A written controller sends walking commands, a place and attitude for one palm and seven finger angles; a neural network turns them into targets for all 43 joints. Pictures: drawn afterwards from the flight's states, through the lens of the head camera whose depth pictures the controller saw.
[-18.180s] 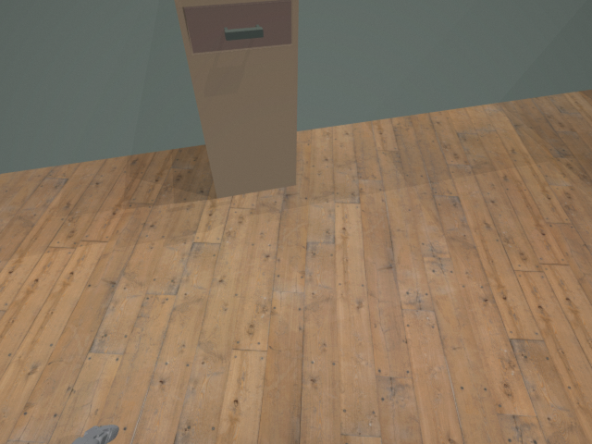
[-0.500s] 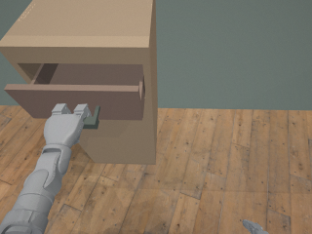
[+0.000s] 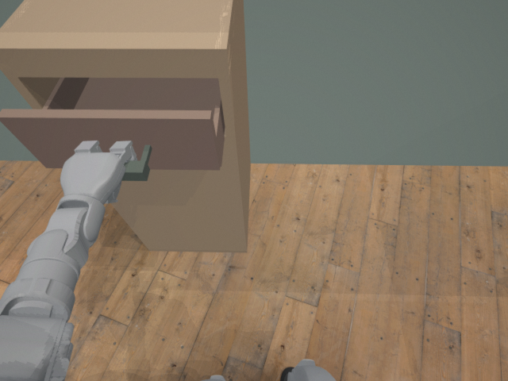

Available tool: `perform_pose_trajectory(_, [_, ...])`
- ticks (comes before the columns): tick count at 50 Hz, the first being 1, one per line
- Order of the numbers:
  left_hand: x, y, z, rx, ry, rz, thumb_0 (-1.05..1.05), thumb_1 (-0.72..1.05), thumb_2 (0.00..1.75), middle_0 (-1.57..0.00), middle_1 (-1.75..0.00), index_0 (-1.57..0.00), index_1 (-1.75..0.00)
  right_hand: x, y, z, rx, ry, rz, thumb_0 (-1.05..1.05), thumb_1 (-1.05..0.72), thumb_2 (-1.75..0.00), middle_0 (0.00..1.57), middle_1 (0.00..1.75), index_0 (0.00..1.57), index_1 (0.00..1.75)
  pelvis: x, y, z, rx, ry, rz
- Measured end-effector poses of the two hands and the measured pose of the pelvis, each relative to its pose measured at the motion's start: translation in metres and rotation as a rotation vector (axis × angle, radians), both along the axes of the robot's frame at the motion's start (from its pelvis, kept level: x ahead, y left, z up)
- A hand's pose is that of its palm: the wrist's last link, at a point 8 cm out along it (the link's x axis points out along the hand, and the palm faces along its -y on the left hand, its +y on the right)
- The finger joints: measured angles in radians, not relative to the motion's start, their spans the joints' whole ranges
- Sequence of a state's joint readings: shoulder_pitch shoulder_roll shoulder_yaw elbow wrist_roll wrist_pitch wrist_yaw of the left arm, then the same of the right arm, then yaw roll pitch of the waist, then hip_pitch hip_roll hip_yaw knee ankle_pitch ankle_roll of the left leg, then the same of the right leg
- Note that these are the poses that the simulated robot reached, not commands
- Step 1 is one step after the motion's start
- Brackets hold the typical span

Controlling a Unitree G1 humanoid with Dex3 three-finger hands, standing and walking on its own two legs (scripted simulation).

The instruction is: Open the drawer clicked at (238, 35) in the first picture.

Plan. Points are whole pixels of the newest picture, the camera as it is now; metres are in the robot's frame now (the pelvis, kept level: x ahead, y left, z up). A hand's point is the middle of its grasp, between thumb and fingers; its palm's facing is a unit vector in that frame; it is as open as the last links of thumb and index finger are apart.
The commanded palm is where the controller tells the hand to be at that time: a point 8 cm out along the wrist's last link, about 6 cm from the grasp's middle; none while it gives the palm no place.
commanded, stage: pull the drawer open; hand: left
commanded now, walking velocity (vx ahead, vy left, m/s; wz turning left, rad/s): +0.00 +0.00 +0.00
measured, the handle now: (114, 160) +0.47 +0.26 +0.04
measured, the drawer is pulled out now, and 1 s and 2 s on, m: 0.10 0.19 0.30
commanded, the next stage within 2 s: open the thumb to release the handle in 1.80 s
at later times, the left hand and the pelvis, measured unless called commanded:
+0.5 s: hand (106, 204) +0.39 +0.26 +0.01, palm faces -0.02 -0.05 -1.00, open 5.8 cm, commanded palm +0.33 +0.27 +0.07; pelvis +0.01 +0.01 +0.01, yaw -3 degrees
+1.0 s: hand (94, 244) +0.32 +0.26 +0.02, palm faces -0.01 -0.04 -1.00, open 5.8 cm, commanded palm +0.30 +0.27 +0.07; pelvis +0.04 +0.01 +0.01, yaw +1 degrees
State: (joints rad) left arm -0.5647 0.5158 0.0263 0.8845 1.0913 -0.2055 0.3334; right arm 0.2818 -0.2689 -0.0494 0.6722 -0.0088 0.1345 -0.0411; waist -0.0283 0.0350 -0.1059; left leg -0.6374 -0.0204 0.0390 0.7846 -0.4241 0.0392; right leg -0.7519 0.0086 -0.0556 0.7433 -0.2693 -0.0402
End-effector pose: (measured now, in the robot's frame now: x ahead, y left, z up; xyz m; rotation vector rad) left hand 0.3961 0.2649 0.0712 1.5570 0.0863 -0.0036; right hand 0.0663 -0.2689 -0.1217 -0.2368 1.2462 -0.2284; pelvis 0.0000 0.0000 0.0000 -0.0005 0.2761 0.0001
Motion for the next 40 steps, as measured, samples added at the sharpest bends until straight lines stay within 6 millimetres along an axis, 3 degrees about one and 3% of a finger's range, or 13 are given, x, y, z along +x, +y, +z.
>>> perform_pose_trajectory(10, [0.0, 0.0, -0.001, 0.009, -0.009, 0.001, -0.01, 0.66, 0.82, -0.34, -1.35, -0.39, -1.35, -0.038, -0.008, -0.002, -0.016, 0.051, -0.037, 0.01, -0.9, -0.9, 0.2, 0.3, 0.2, 0.3, -0.011, -0.001, -0.003, 0.003, 0.008, -0.005])
perform_pose_trajectory(19, [-0.005, 0.0, -0.001, -0.016, -0.008, 0.005, 0.0, 0.68, 0.79, -0.3, -1.35, -0.39, -1.35, -0.028, 0.0, 0.002, 0.003, 0.005, -0.062, 0.01, -0.9, -0.9, 0.2, 0.3, 0.2, 0.3, -0.008, 0.005, 0.001, 0.004, 0.0, -0.033])
perform_pose_trajectory(27, [-0.037, 0.001, -0.003, -0.044, -0.053, -0.004, 0.01, 0.7, 0.77, -0.27, -1.35, -0.39, -1.35, 0.022, 0.014, 0.012, 0.031, -0.101, -0.043, 0.01, -0.9, -0.9, 0.2, 0.3, 0.2, 0.3, 0.011, 0.014, 0.007, -0.007, -0.015, -0.047])
perform_pose_trajectory(40, [-0.1, -0.001, -0.004, -0.052, -0.068, 0.027, 0.02, 0.69, 0.79, -0.26, -1.35, -0.41, -1.35, 0.149, 0.048, 0.036, 0.055, -0.321, 0.151, 0.01, -0.9, -0.9, 0.2, 0.3, 0.2, 0.3, 0.038, 0.02, 0.011, -0.023, -0.068, -0.004])
